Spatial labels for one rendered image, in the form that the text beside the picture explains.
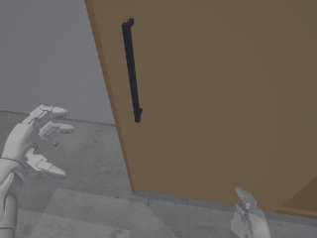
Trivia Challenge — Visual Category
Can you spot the wardrobe door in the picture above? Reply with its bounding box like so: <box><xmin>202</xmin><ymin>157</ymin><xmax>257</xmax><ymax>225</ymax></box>
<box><xmin>282</xmin><ymin>177</ymin><xmax>317</xmax><ymax>212</ymax></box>
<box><xmin>92</xmin><ymin>0</ymin><xmax>317</xmax><ymax>212</ymax></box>

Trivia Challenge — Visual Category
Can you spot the handle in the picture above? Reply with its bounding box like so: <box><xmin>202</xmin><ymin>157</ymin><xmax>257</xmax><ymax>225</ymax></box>
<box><xmin>122</xmin><ymin>18</ymin><xmax>143</xmax><ymax>123</ymax></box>

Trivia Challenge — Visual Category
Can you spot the robot left forearm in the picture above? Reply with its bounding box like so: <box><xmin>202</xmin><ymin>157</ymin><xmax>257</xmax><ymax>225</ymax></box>
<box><xmin>0</xmin><ymin>158</ymin><xmax>28</xmax><ymax>238</ymax></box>

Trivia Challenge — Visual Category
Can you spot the robot left hand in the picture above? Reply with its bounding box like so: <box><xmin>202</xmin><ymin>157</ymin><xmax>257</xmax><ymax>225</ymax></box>
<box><xmin>1</xmin><ymin>104</ymin><xmax>75</xmax><ymax>179</ymax></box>

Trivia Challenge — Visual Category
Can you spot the robot right hand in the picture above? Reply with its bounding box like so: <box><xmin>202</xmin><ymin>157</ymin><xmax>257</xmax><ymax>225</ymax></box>
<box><xmin>230</xmin><ymin>186</ymin><xmax>271</xmax><ymax>238</ymax></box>

